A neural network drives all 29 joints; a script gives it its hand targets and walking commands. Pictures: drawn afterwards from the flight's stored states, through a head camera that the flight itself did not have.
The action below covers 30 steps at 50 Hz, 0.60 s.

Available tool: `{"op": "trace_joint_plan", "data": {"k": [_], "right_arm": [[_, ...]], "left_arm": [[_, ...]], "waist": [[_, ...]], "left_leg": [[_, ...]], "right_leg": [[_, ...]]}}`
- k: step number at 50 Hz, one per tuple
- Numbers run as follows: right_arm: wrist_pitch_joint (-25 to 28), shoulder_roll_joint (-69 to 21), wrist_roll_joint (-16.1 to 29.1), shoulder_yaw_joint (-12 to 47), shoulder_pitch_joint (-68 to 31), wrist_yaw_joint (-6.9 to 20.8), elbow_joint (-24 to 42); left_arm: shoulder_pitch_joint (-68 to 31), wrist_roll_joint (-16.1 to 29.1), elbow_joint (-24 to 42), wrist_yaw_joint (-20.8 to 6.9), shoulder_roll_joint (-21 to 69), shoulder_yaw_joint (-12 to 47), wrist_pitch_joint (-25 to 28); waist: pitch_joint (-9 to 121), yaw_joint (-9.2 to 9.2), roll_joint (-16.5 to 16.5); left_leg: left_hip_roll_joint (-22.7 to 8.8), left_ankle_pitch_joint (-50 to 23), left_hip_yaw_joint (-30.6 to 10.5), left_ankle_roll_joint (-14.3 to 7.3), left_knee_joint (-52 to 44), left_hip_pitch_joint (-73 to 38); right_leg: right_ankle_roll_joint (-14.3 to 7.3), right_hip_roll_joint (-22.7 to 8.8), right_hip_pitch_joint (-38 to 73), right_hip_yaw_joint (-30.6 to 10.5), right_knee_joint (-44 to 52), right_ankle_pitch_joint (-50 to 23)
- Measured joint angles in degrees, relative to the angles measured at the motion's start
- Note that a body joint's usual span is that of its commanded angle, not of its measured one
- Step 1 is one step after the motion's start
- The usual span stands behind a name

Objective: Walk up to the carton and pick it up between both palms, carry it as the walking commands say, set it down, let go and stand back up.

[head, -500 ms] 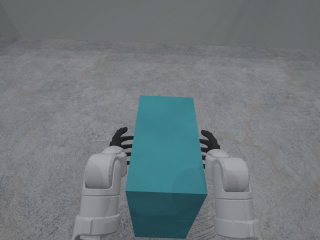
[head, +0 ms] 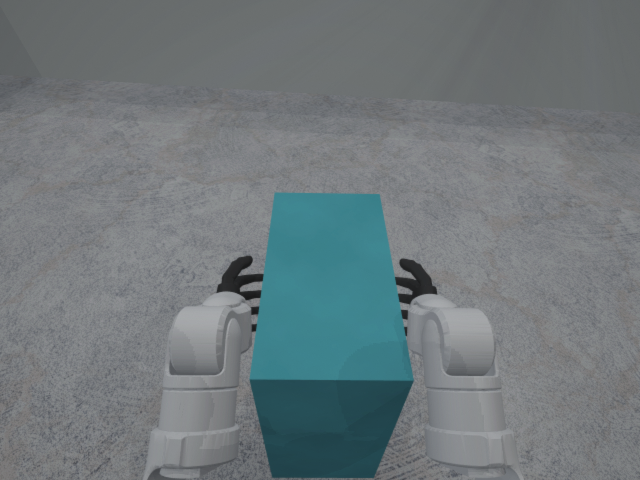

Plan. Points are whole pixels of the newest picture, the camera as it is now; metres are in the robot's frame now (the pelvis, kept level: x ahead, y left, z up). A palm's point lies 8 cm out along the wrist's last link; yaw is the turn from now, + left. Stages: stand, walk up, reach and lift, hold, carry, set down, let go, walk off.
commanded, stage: carry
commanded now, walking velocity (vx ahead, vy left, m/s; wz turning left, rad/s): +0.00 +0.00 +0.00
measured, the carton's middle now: (325, 338) +0.31 +0.00 +0.02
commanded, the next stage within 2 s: hold in 0.98 s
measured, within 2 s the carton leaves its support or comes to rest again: neither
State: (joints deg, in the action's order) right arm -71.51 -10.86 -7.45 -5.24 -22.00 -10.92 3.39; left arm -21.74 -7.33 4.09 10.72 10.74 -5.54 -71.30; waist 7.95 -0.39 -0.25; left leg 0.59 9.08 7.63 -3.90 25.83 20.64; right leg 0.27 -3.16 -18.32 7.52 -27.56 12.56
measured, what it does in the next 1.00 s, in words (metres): stands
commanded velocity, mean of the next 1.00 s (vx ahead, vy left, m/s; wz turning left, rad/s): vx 0.00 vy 0.00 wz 0.00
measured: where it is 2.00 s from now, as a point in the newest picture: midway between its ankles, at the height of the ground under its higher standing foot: outside the picture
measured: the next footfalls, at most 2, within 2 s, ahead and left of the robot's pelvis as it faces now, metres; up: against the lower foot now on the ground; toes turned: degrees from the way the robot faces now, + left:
none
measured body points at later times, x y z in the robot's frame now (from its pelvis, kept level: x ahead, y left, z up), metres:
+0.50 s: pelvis +0.02 -0.01 +0.00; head +0.00 -0.01 +0.45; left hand +0.33 +0.10 +0.09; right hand +0.33 -0.13 +0.08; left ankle +0.05 +0.07 -0.74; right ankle +0.02 -0.12 -0.74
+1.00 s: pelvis +0.02 -0.01 +0.00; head +0.00 +0.00 +0.45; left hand +0.35 +0.10 +0.07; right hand +0.34 -0.13 +0.07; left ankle +0.05 +0.07 -0.74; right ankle +0.02 -0.12 -0.74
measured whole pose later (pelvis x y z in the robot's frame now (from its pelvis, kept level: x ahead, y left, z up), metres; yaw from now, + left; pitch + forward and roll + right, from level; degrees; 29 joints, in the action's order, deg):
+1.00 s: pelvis +0.02 -0.01 +0.00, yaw -2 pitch +3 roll +0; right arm -58.6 -11.2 -10.4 -8.1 -22.8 -8.1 -8.4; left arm -23.4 -11.1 -7.6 8.5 11.4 -8.0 -59.0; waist 6.5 -0.2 0.5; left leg -0.8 12.5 8.8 -3.0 27.7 17.9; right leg -0.6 -1.8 -15.7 6.1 -28.2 14.9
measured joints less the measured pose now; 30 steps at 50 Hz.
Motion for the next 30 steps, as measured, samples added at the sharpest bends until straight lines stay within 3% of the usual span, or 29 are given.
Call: {"op": "trace_joint_plan", "data": {"k": [30], "right_arm": [[4.7,-0.1,-0.3,-1.3,-0.3,0.4,-4.3]], "left_arm": [[-0.9,-1.1,-4.6,-0.5,0.3,-1.0,4.5]], "waist": [[0.0,0.24,0.3]], "left_leg": [[-1.4,3.0,0.4,1.1,2.3,-0.6]], "right_leg": [[-1.1,1.3,0.8,-0.5,-1.2,2.4]]}}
